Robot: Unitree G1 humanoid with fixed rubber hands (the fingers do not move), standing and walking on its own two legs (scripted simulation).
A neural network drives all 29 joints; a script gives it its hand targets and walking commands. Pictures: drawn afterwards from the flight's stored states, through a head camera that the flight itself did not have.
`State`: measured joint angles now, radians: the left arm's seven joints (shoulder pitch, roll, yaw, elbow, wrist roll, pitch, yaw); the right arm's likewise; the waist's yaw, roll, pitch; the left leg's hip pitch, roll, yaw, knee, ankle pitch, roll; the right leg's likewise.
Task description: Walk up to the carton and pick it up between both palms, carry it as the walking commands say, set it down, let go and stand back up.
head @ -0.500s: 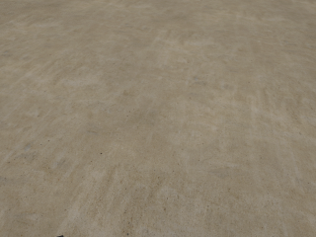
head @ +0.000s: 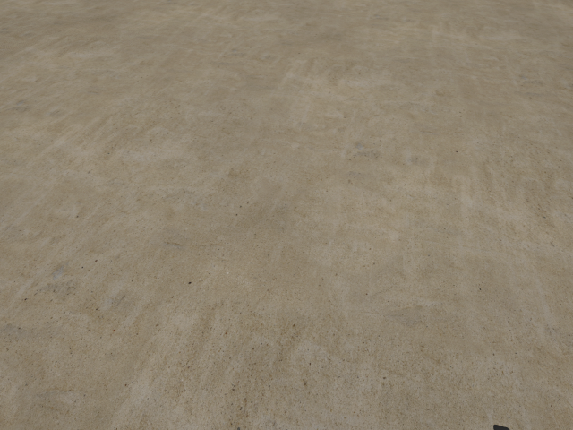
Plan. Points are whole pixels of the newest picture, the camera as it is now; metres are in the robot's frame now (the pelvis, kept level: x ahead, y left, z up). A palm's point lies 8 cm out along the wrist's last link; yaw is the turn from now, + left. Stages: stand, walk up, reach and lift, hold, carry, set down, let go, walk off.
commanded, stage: walk up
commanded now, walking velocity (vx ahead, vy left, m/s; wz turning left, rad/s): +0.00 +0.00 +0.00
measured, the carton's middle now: out of the picture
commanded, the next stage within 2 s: none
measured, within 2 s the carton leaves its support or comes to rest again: neither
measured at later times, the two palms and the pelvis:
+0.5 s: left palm (186, 339) +0.29 +0.20 -0.08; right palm out of the picture +0.06 -0.47 -0.10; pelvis +0.07 -0.09 -0.03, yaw -21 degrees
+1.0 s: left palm (378, 214) +0.59 -0.17 -0.09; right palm out of the picture +0.02 -0.55 -0.09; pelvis +0.23 -0.26 -0.03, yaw -44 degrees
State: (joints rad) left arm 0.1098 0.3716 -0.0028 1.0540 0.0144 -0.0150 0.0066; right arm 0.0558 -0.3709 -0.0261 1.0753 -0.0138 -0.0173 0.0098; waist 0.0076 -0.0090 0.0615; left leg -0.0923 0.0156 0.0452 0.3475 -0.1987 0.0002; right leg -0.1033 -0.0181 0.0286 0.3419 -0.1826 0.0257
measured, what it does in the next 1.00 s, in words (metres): steps to the right, turning right: right foot, then left foot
